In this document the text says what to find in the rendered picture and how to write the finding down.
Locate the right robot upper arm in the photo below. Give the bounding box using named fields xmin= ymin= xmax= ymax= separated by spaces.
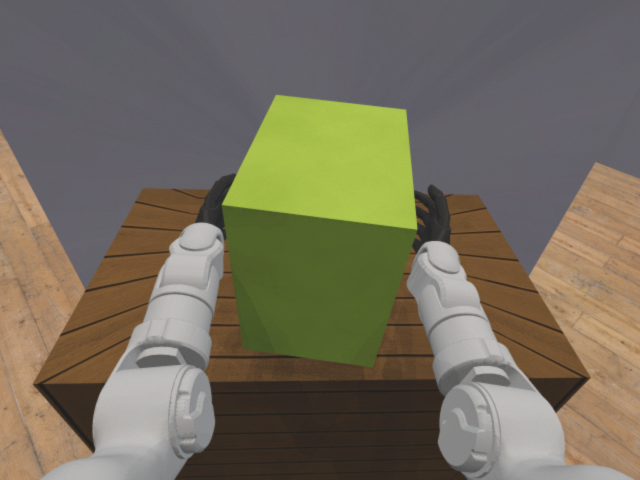
xmin=438 ymin=381 xmax=635 ymax=480

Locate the left robot upper arm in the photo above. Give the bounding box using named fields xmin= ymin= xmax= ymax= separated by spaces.
xmin=40 ymin=364 xmax=215 ymax=480

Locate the robot right forearm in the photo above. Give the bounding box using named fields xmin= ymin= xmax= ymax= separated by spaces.
xmin=407 ymin=241 xmax=565 ymax=456

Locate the pedestal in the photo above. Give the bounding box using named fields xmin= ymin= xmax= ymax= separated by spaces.
xmin=33 ymin=188 xmax=591 ymax=480

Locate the robot right hand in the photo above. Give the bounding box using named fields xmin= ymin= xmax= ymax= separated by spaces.
xmin=412 ymin=184 xmax=451 ymax=254

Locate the robot left hand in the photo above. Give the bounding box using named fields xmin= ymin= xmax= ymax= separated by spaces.
xmin=195 ymin=173 xmax=236 ymax=240

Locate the carton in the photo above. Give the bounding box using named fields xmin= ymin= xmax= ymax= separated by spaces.
xmin=222 ymin=95 xmax=418 ymax=367

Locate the robot left forearm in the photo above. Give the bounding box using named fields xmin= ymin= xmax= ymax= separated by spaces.
xmin=92 ymin=223 xmax=224 ymax=448

